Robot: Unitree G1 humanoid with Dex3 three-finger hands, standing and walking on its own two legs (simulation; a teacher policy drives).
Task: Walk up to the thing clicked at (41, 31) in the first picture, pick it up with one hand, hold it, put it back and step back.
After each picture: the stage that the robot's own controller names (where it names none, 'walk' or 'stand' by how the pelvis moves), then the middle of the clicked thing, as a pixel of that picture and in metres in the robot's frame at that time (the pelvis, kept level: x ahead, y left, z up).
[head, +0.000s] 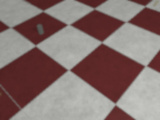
stand; (40, 29) +1.72 +0.55 -0.72
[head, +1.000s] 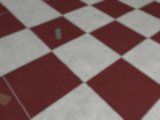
walk; (58, 33) +1.63 +0.27 -0.70
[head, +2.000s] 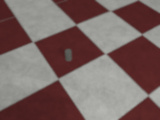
walk; (68, 55) +1.08 +0.16 -0.70
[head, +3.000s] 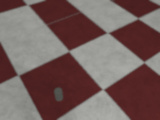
walk; (58, 94) +0.68 +0.19 -0.71
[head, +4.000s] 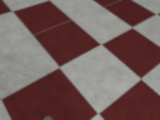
stand; out of the picture +0.43 +0.21 -0.71
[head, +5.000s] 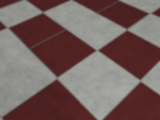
stand; out of the picture +0.38 +0.27 -0.72
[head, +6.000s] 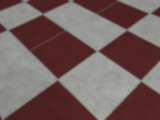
stand; out of the picture +0.38 +0.27 -0.73
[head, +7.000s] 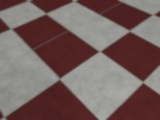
stand; out of the picture +0.38 +0.26 -0.73
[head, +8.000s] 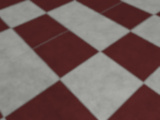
stand; out of the picture +0.37 +0.26 -0.73
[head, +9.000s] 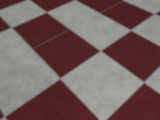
stand; out of the picture +0.37 +0.26 -0.73
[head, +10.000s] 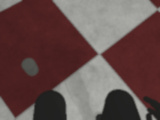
go down; (30, 67) +0.45 +0.26 -0.40
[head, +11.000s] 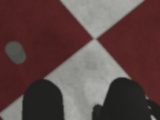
go down; (16, 53) +0.46 +0.28 -0.30
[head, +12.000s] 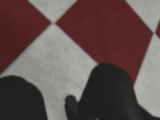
close in; out of the picture +0.45 +0.32 -0.23
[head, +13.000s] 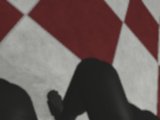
close; out of the picture +0.44 +0.33 -0.23
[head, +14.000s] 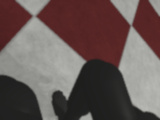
lift; out of the picture +0.42 +0.29 -0.23
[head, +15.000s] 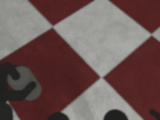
lift; (26, 84) +0.34 +0.20 -0.02
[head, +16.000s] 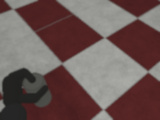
hold; (38, 90) +0.33 +0.17 +0.00
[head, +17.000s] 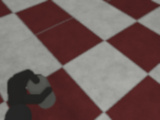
hold; (42, 92) +0.33 +0.16 +0.00
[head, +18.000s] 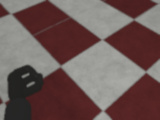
crouch; out of the picture +0.29 +0.19 -0.38
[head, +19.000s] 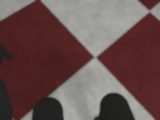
crouch; out of the picture +0.03 +0.53 -0.45
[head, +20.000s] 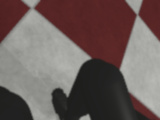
lower; out of the picture -0.03 +0.51 -0.26
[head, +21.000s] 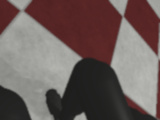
lower; out of the picture -0.05 +0.50 -0.25
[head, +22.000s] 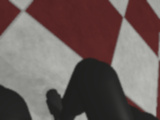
lower; out of the picture -0.05 +0.50 -0.25
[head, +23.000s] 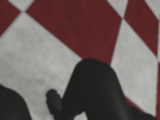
lower; out of the picture -0.05 +0.49 -0.26
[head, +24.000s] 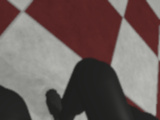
loosen; out of the picture -0.05 +0.49 -0.26
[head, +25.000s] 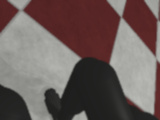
open; out of the picture -0.05 +0.49 -0.26
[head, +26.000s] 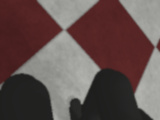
stand; out of the picture -0.02 +0.49 -0.28
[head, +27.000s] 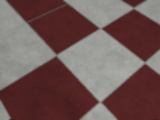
stand; out of the picture +0.00 +0.52 -0.64
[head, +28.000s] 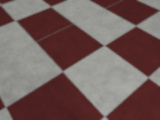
stand; out of the picture +0.00 +0.53 -0.69
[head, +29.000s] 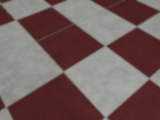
stand; out of the picture -0.01 +0.52 -0.69
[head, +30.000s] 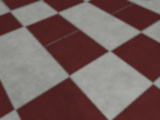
stand; out of the picture +0.00 +0.51 -0.74
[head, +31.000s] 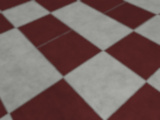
stand; out of the picture -0.02 +0.53 -0.75
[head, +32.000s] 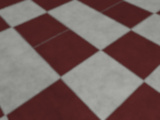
stand; out of the picture -0.05 +0.53 -0.75
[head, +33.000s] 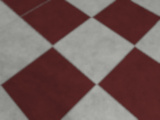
walk; out of the picture +0.04 +0.48 -0.73
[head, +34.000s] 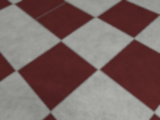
walk; out of the picture +0.31 +0.54 -0.72
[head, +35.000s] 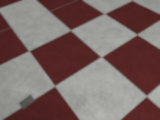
stand; (27, 101) +0.62 +0.54 -0.73
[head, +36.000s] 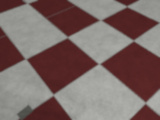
stand; (25, 112) +0.57 +0.51 -0.75
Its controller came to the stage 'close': yes
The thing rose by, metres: 0.70
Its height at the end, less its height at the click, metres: -0.02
